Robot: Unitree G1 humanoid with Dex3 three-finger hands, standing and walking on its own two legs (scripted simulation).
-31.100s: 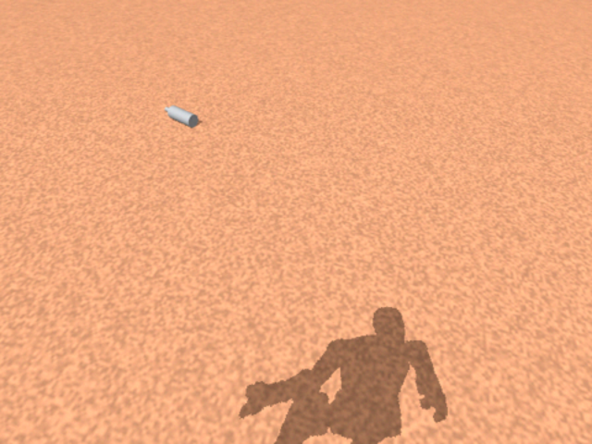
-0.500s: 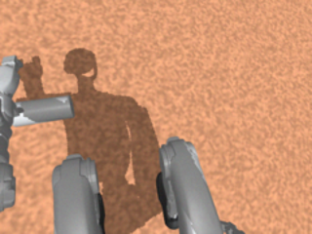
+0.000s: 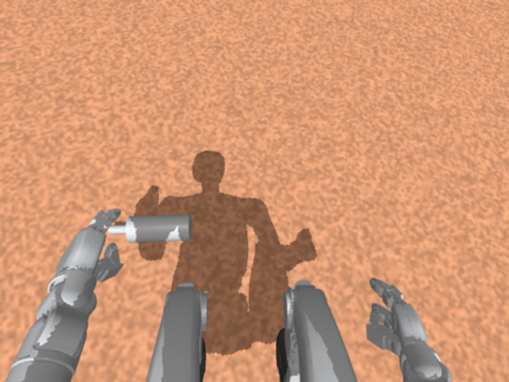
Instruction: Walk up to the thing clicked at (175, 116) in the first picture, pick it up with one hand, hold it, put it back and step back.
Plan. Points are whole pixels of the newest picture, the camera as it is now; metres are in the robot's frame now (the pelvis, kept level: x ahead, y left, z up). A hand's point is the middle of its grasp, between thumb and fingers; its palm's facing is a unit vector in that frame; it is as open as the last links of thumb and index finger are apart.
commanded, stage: home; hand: left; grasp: from above
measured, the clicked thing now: (150, 228) +0.51 +0.28 -0.49
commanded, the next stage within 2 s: none
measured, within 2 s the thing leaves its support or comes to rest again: neither
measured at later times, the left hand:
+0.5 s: hand (72, 289) +0.25 +0.19 +0.11, palm faces +0.10 -0.97 -0.21, open 7.4 cm
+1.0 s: hand (50, 315) +0.22 +0.19 +0.13, palm faces +0.10 -0.98 -0.19, open 7.4 cm
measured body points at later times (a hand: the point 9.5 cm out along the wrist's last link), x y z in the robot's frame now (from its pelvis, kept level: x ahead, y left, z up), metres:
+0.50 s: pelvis +0.06 +0.00 +0.16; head +0.10 +0.01 +0.61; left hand +0.24 +0.24 +0.13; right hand +0.22 -0.24 +0.09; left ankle +0.08 +0.13 -0.50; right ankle +0.09 -0.14 -0.50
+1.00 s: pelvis +0.07 +0.00 +0.18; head +0.09 +0.01 +0.63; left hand +0.21 +0.24 +0.15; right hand +0.25 -0.23 +0.12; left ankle +0.08 +0.13 -0.50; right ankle +0.09 -0.14 -0.50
